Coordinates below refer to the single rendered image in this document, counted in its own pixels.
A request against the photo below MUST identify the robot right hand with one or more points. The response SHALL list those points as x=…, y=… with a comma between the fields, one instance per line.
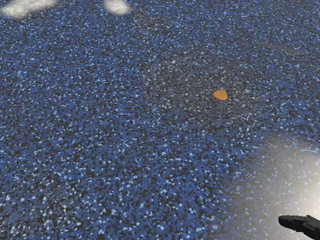
x=308, y=225

